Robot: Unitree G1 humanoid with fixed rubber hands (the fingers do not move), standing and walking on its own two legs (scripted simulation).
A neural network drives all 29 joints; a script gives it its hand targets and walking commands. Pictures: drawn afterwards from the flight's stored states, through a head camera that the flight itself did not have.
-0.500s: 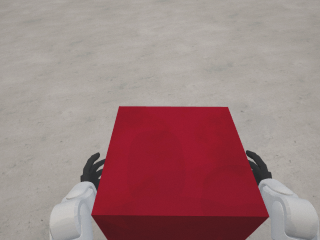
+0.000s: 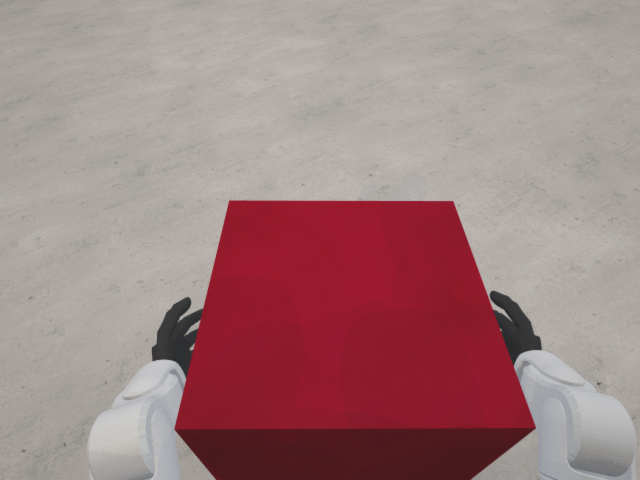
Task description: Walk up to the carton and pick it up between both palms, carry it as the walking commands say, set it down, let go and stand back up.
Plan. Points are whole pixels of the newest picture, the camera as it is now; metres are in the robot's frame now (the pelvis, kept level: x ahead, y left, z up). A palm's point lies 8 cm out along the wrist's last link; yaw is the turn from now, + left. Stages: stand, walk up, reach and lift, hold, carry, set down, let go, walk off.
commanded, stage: carry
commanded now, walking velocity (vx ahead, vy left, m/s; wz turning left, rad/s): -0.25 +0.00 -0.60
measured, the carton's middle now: (340, 352) +0.28 +0.00 +0.00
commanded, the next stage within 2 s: none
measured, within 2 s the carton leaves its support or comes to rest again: neither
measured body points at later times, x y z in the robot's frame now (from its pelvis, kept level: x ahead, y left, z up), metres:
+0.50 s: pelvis -0.24 -0.03 +0.00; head -0.26 -0.03 +0.45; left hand +0.05 +0.09 +0.06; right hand -0.05 -0.27 +0.05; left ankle -0.10 +0.10 -0.67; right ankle -0.23 -0.14 -0.71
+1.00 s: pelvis -0.48 +0.01 +0.01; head -0.46 +0.04 +0.46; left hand -0.15 +0.08 +0.09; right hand -0.33 -0.26 +0.11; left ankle -0.34 +0.11 -0.71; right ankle -0.55 -0.13 -0.66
